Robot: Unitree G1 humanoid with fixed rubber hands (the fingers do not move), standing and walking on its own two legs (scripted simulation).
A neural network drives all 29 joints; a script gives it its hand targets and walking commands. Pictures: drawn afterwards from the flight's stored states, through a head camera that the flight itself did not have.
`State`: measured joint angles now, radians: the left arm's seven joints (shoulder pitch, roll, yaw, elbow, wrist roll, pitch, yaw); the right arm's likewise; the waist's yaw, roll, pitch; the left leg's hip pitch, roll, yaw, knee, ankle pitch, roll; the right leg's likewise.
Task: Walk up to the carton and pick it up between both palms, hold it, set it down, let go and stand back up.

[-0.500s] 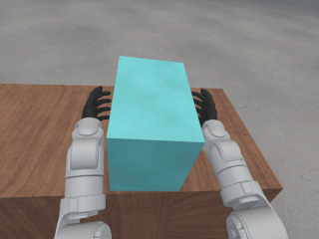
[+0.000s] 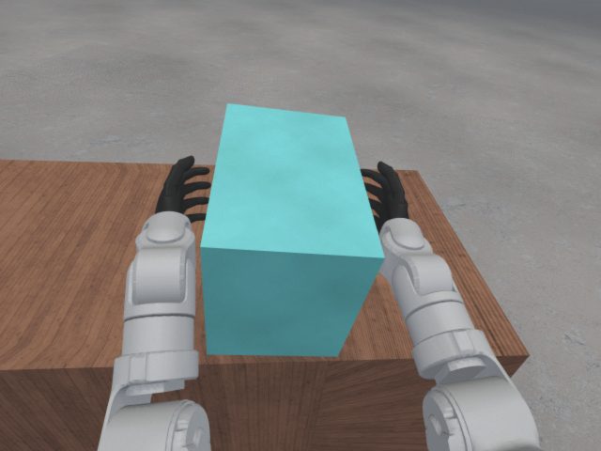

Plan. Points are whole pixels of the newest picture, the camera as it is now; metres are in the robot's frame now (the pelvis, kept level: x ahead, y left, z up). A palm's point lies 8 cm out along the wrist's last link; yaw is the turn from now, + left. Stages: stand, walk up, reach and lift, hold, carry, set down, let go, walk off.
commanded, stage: hold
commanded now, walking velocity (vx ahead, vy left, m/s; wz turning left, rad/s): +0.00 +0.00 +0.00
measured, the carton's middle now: (281, 227) +0.42 +0.00 +0.12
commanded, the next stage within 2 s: set down in 1.74 s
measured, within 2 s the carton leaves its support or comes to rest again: neither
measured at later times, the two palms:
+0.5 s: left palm (171, 222) +0.36 +0.14 +0.19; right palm (389, 222) +0.36 -0.14 +0.18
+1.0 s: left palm (172, 218) +0.36 +0.14 +0.19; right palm (390, 221) +0.36 -0.14 +0.18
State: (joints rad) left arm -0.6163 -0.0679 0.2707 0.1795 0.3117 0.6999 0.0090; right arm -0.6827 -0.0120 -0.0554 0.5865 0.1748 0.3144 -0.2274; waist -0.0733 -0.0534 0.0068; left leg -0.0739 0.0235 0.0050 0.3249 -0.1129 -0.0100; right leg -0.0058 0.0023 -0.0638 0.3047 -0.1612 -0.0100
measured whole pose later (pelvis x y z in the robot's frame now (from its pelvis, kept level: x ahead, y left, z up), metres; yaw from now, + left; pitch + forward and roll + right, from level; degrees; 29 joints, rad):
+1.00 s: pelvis +0.00 +0.00 +0.00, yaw +0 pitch -8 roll -1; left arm -0.59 -0.07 0.26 0.13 0.32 0.71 0.00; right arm -0.65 -0.01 -0.04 0.53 0.18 0.32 -0.24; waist -0.07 -0.05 0.01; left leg -0.07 0.02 0.00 0.33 -0.12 -0.01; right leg 0.00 0.01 -0.06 0.30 -0.16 -0.01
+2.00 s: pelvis +0.01 +0.00 +0.00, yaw +1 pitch -8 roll +0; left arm -0.58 -0.09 0.28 0.18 0.33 0.62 -0.02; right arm -0.63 0.03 -0.10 0.52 0.12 0.27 -0.21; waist -0.06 -0.06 0.01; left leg -0.06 0.01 -0.02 0.31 -0.12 -0.01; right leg 0.02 0.00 -0.07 0.29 -0.17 -0.01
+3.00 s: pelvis +0.02 -0.01 +0.00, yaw +1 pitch -2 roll +0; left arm -0.58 -0.12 0.34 0.56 0.37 0.23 0.03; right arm -0.65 0.07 -0.35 0.89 -0.17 -0.18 -0.10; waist -0.01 -0.04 0.02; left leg -0.14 0.03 -0.01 0.29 -0.12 -0.03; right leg -0.07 0.01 -0.08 0.27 -0.17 -0.03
